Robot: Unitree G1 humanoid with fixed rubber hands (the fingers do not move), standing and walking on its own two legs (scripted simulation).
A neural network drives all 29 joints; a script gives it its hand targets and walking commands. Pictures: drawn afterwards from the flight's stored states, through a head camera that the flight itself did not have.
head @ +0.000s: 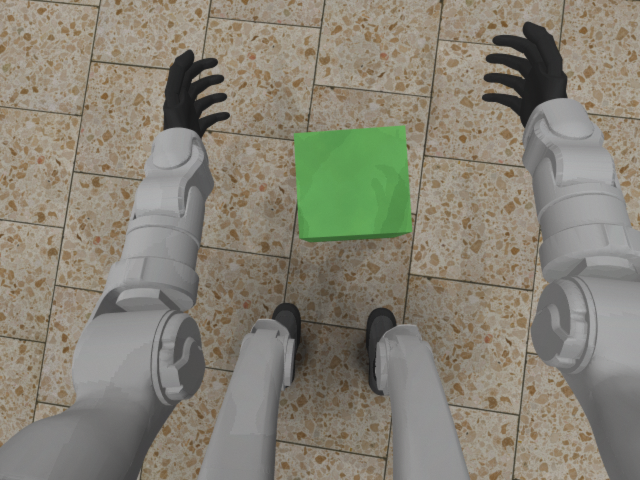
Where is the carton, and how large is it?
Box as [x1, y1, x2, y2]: [294, 125, 411, 241]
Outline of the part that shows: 404,125 294,133 298,223 300,238 308,241 393,237 411,231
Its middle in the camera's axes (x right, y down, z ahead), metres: +0.06 -0.09 +0.84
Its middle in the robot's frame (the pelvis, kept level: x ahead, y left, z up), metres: +0.49 -0.02 -0.52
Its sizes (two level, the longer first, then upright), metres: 0.210 0.200 0.250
